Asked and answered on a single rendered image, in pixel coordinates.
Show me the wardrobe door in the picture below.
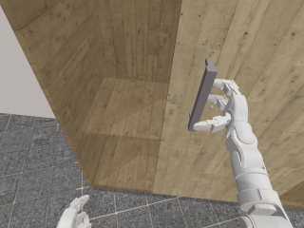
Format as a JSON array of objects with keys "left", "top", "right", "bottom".
[
  {"left": 152, "top": 0, "right": 304, "bottom": 202},
  {"left": 279, "top": 181, "right": 304, "bottom": 203}
]

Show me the right robot upper arm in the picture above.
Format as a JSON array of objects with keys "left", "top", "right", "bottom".
[{"left": 238, "top": 215, "right": 292, "bottom": 228}]

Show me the robot left hand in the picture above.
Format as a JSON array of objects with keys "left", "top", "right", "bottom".
[{"left": 56, "top": 195, "right": 92, "bottom": 228}]

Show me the robot right hand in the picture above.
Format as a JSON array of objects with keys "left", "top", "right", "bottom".
[{"left": 193, "top": 79, "right": 249, "bottom": 133}]

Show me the handle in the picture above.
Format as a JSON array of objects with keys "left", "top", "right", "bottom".
[{"left": 187, "top": 57, "right": 218, "bottom": 132}]

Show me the robot right forearm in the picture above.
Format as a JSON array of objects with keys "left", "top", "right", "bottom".
[{"left": 225, "top": 122, "right": 294, "bottom": 228}]

